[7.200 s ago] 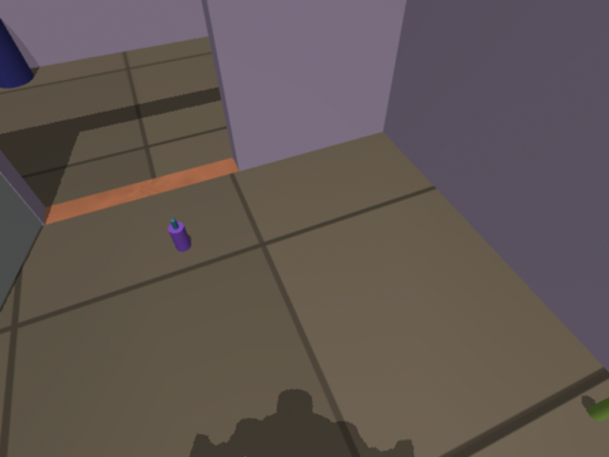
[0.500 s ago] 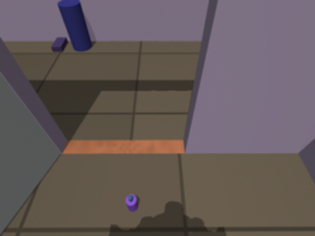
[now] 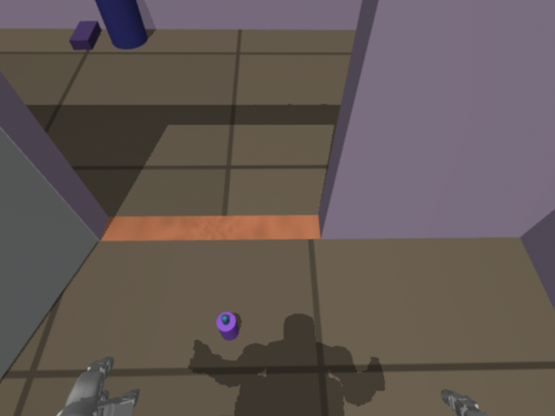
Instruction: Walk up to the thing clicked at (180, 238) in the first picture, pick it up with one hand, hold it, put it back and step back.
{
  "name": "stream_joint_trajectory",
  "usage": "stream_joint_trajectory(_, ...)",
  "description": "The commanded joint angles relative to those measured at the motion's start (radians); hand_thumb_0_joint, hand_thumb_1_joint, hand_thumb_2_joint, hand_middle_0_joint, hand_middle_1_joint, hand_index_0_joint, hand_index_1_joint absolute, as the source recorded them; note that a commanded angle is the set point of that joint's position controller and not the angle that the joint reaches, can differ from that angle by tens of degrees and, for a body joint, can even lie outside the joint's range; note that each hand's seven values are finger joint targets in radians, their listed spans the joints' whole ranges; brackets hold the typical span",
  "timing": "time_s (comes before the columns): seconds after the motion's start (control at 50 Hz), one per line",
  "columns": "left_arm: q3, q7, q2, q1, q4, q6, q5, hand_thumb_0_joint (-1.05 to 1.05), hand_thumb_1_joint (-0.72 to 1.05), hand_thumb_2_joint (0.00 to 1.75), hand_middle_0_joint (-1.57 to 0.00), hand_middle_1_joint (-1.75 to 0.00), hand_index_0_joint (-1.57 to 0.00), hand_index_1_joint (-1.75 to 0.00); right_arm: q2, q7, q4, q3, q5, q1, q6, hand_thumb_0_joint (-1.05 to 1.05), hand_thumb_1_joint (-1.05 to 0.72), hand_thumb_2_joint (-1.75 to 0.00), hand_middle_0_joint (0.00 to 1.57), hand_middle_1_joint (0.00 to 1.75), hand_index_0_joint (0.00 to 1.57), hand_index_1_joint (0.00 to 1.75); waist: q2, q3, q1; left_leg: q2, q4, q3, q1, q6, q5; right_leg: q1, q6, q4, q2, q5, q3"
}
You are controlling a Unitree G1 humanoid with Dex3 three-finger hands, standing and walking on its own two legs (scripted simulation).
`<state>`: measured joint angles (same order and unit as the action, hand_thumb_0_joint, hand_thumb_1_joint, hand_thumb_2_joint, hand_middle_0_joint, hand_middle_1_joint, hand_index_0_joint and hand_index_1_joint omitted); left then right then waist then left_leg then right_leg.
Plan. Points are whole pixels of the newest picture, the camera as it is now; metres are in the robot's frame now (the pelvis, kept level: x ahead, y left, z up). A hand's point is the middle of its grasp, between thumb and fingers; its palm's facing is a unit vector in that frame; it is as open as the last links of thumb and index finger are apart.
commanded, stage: go down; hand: left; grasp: from the side
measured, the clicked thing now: (227, 324) +0.42 +0.18 -0.69
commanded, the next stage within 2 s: none
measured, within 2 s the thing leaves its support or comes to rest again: neither
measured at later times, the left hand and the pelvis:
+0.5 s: hand (121, 405) +0.15 +0.27 -0.19, palm faces +0.07 -0.95 -0.31, open 17.1 cm; pelvis +0.00 +0.01 -0.07, yaw -1 degrees
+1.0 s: hand (118, 387) +0.18 +0.31 -0.24, palm faces +0.12 -0.96 -0.25, open 17.5 cm; pelvis -0.02 +0.01 -0.14, yaw -1 degrees
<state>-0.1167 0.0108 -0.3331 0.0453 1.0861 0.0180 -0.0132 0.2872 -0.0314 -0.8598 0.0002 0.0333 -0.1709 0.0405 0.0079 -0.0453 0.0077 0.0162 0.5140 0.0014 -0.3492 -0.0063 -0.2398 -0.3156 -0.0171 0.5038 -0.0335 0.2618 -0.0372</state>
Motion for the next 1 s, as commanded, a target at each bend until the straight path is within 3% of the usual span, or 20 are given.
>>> stream_joint_trajectory(0.0,-0.158,0.020,-0.271,-0.085,-0.091,0.001,-0.053,0.00,0.11,0.17,-0.03,-0.06,-0.03,-0.05,0.159,-0.001,0.155,-0.088,-0.014,-0.093,0.021,0.00,-0.95,-0.91,0.20,0.30,0.20,0.30,-0.051,0.325,-0.041,-0.037,0.088,0.030,-0.010,0.009,0.197,0.022,0.039,0.077,0.025,-0.209,0.006)
stream_joint_trajectory(0.02,-0.169,0.020,-0.262,-0.116,-0.112,-0.012,-0.052,0.00,0.03,0.13,-0.04,-0.06,-0.05,-0.05,0.150,0.000,0.179,-0.088,-0.013,-0.088,0.021,0.00,-0.94,-0.91,0.20,0.30,0.20,0.30,-0.061,0.337,-0.050,-0.035,0.085,0.027,-0.014,0.004,0.199,0.019,0.042,0.084,0.030,-0.201,0.004)
stream_joint_trajectory(0.06,-0.142,0.024,-0.216,-0.090,-0.131,-0.043,-0.050,0.00,-0.04,0.14,-0.04,-0.07,-0.04,-0.06,0.141,0.003,0.215,-0.081,-0.009,-0.065,0.021,0.00,-0.92,-0.90,0.20,0.30,0.20,0.30,-0.078,0.276,-0.034,-0.029,0.105,0.022,-0.066,-0.003,0.173,-0.054,0.046,0.104,0.036,-0.158,-0.002)
stream_joint_trajectory(0.1,-0.154,0.031,-0.230,-0.047,-0.173,-0.063,-0.049,0.00,-0.16,0.10,-0.05,-0.06,-0.05,-0.06,0.143,0.006,0.254,-0.083,-0.008,-0.036,0.027,0.00,-0.91,-0.90,0.20,0.30,0.20,0.30,-0.041,0.253,-0.021,-0.019,0.161,0.013,-0.140,0.002,0.127,-0.122,0.045,0.147,0.038,-0.109,-0.006)
stream_joint_trajectory(0.2,-0.190,0.065,-0.220,-0.124,-0.305,-0.059,-0.031,0.00,-0.38,0.08,-0.05,-0.08,-0.05,-0.07,0.133,0.008,0.332,-0.093,-0.008,-0.046,0.058,0.00,-0.89,-0.90,0.20,0.30,0.20,0.30,-0.036,0.302,-0.012,-0.012,0.285,0.007,-0.257,0.012,0.025,-0.255,0.043,0.279,0.037,-0.009,-0.005)
stream_joint_trajectory(0.22,-0.178,0.074,-0.217,-0.082,-0.402,-0.053,-0.026,0.00,-0.42,0.05,-0.06,-0.07,-0.06,-0.07,0.128,0.004,0.336,-0.094,-0.008,-0.056,0.065,0.00,-0.90,-0.90,0.20,0.30,0.20,0.30,-0.045,0.327,-0.003,-0.009,0.304,0.003,-0.259,0.013,0.015,-0.285,0.041,0.299,0.038,-0.003,-0.003)
stream_joint_trajectory(0.26,-0.203,0.082,-0.244,-0.094,-0.510,-0.055,-0.018,0.00,-0.48,0.04,-0.06,-0.07,-0.07,-0.07,0.128,-0.005,0.351,-0.097,-0.007,-0.064,0.077,0.00,-0.90,-0.90,0.20,0.30,0.20,0.30,-0.082,0.368,0.000,-0.002,0.324,-0.003,-0.251,0.010,0.015,-0.313,0.041,0.335,0.039,-0.003,-0.003)
stream_joint_trajectory(0.3,-0.190,0.083,-0.225,-0.123,-0.576,-0.067,-0.015,0.00,-0.52,0.02,-0.07,-0.07,-0.07,-0.07,0.128,-0.013,0.368,-0.097,-0.006,-0.066,0.088,0.00,-0.90,-0.90,0.20,0.30,0.20,0.30,-0.078,0.374,0.012,0.004,0.342,-0.011,-0.259,0.011,0.009,-0.350,0.040,0.360,0.041,0.006,-0.004)
stream_joint_trajectory(0.32,-0.211,0.081,-0.238,-0.157,-0.593,-0.078,-0.013,0.00,-0.54,0.02,-0.07,-0.06,-0.07,-0.06,0.128,-0.018,0.374,-0.099,-0.006,-0.064,0.092,0.00,-0.90,-0.90,0.20,0.30,0.20,0.30,-0.078,0.384,0.013,0.009,0.350,-0.015,-0.258,0.008,0.023,-0.352,0.039,0.371,0.042,-0.001,-0.006)
stream_joint_trajectory(0.42,-0.224,0.078,-0.244,-0.239,-0.704,-0.135,-0.011,0.00,-0.57,0.01,-0.07,-0.06,-0.07,-0.06,0.120,-0.039,0.405,-0.091,-0.011,-0.060,0.110,0.00,-0.88,-0.89,0.20,0.30,0.20,0.30,-0.077,0.397,0.017,0.008,0.397,-0.016,-0.296,0.012,0.014,-0.371,0.036,0.394,0.039,0.000,-0.004)
stream_joint_trajectory(0.6,-0.259,0.094,-0.229,-0.341,-0.733,-0.173,0.012,0.00,-0.57,0.02,-0.08,-0.06,-0.08,-0.06,0.104,-0.059,0.432,-0.073,-0.025,-0.048,0.150,0.00,-0.90,-0.90,0.20,0.30,0.20,0.30,-0.068,0.373,0.030,0.007,0.475,-0.024,-0.381,0.016,0.009,-0.441,0.033,0.455,0.038,0.005,-0.010)
stream_joint_trajectory(0.64,-0.253,0.109,-0.219,-0.363,-0.767,-0.163,0.020,0.00,-0.57,0.02,-0.08,-0.07,-0.08,-0.06,0.101,-0.055,0.438,-0.074,-0.027,-0.049,0.159,0.00,-0.90,-0.90,0.20,0.30,0.20,0.30,-0.108,0.386,0.021,0.007,0.487,-0.026,-0.383,0.012,0.032,-0.458,0.038,0.484,0.036,-0.003,-0.010)
stream_joint_trajectory(0.66,-0.272,0.114,-0.240,-0.361,-0.779,-0.159,0.019,0.00,-0.57,0.01,-0.08,-0.06,-0.08,-0.06,0.105,-0.055,0.438,-0.077,-0.029,-0.056,0.161,0.00,-0.91,-0.90,0.20,0.30,0.20,0.30,-0.111,0.396,0.016,0.009,0.494,-0.027,-0.384,0.013,0.033,-0.468,0.038,0.493,0.037,0.000,-0.010)
stream_joint_trajectory(0.68,-0.256,0.125,-0.223,-0.374,-0.777,-0.153,0.025,0.00,-0.55,0.02,-0.08,-0.06,-0.08,-0.06,0.106,-0.053,0.442,-0.078,-0.029,-0.050,0.164,0.00,-0.91,-0.90,0.20,0.30,0.20,0.30,-0.106,0.404,0.021,0.012,0.506,-0.032,-0.385,0.012,0.065,-0.483,0.039,0.511,0.038,-0.018,-0.012)
stream_joint_trajectory(0.7,-0.276,0.132,-0.243,-0.379,-0.794,-0.147,0.031,0.00,-0.56,0.01,-0.08,-0.05,-0.08,-0.05,0.110,-0.052,0.441,-0.079,-0.031,-0.059,0.167,0.00,-0.91,-0.90,0.20,0.30,0.20,0.30,-0.121,0.425,0.016,0.013,0.521,-0.035,-0.384,0.012,0.105,-0.490,0.039,0.528,0.037,-0.041,-0.013)
stream_joint_trajectory(0.76,-0.278,0.148,-0.235,-0.362,-0.790,-0.119,0.042,0.00,-0.55,0.01,-0.08,-0.04,-0.08,-0.04,0.111,-0.043,0.445,-0.079,-0.033,-0.053,0.175,0.00,-0.92,-0.90,0.20,0.30,0.20,0.30,-0.126,0.416,0.019,0.015,0.549,-0.043,-0.417,0.011,0.081,-0.557,0.041,0.569,0.038,-0.006,-0.016)
stream_joint_trajectory(0.82,-0.303,0.159,-0.251,-0.299,-0.769,-0.073,0.053,0.00,-0.54,0.03,-0.07,-0.05,-0.07,-0.05,0.115,-0.040,0.445,-0.079,-0.034,-0.039,0.185,0.00,-0.93,-0.91,0.20,0.30,0.20,0.30,-0.091,0.400,0.026,0.011,0.597,-0.041,-0.508,0.018,-0.018,-0.615,0.039,0.607,0.036,0.052,-0.009)
stream_joint_trajectory(0.88,-0.342,0.187,-0.279,-0.158,-0.733,0.014,0.080,0.00,-0.57,0.03,-0.07,-0.06,-0.07,-0.06,0.122,-0.034,0.435,-0.080,-0.036,-0.027,0.201,0.00,-0.95,-0.91,0.20,0.30,0.20,0.30,-0.070,0.437,0.031,0.009,0.693,-0.044,-0.606,0.026,-0.057,-0.717,0.037,0.692,0.035,0.081,-0.003)
stream_joint_trajectory(0.9,-0.378,0.201,-0.322,-0.153,-0.690,0.045,0.089,0.00,-0.61,0.02,-0.07,-0.06,-0.07,-0.06,0.134,-0.035,0.422,-0.081,-0.035,-0.033,0.206,0.00,-0.94,-0.91,0.20,0.30,0.20,0.30,-0.075,0.457,0.026,0.007,0.720,-0.050,-0.638,0.026,-0.074,-0.740,0.038,0.727,0.032,0.095,-0.001)
stream_joint_trajectory(0.98,-0.409,0.287,-0.362,-0.043,-0.643,0.180,0.121,0.00,-0.57,0.07,-0.06,-0.08,-0.06,-0.09,0.154,-0.032,0.398,-0.085,-0.039,-0.037,0.217,0.00,-0.93,-0.91,0.20,0.30,0.20,0.30,-0.099,0.572,0.015,0.003,0.828,-0.052,-0.710,0.028,-0.090,-0.852,0.043,0.835,0.030,0.121,0.014)
